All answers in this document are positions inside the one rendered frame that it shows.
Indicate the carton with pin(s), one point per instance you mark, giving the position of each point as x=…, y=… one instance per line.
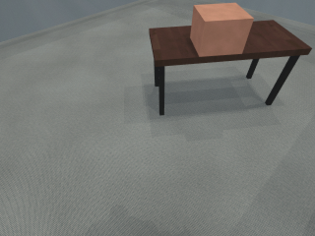
x=219, y=29

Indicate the table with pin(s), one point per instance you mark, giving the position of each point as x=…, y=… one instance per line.
x=173, y=46

